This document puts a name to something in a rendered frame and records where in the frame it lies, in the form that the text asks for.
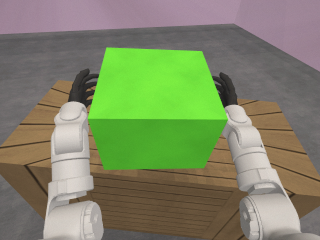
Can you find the robot right upper arm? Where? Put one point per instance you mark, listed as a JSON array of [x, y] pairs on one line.
[[270, 217]]

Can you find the right robot hand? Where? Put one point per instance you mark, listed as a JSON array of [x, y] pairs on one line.
[[227, 90]]

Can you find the right robot forearm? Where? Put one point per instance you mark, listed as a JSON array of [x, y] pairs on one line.
[[254, 172]]

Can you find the left robot hand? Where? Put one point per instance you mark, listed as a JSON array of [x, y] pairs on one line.
[[78, 92]]

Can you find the robot left upper arm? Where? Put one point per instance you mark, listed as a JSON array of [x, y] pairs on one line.
[[74, 221]]

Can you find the carton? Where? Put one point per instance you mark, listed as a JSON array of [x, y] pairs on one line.
[[155, 109]]

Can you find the left robot forearm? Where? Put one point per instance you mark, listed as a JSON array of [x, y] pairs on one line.
[[70, 154]]

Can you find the pedestal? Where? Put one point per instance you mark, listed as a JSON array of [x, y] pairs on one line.
[[202, 203]]

